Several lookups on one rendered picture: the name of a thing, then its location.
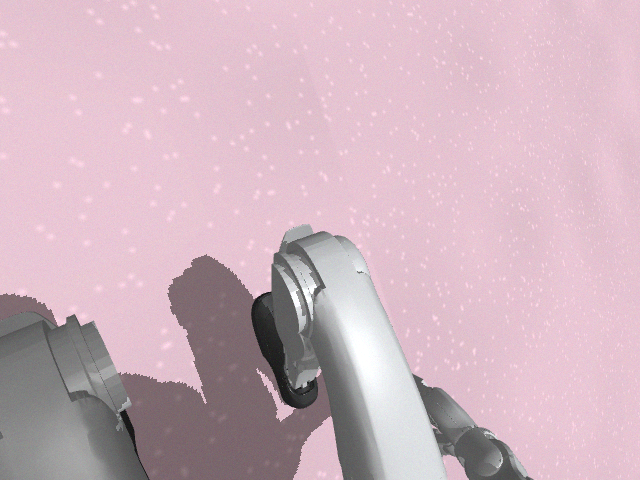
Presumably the right robot hand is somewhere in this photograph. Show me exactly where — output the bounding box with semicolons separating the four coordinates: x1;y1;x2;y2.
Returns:
412;374;479;457

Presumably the right robot foot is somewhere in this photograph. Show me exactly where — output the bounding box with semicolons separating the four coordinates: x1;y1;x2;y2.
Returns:
251;292;318;409

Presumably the left robot foot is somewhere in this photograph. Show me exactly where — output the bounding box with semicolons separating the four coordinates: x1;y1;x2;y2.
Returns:
120;410;150;480

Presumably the right robot arm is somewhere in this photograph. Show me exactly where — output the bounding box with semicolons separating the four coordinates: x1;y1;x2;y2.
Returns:
454;427;533;480

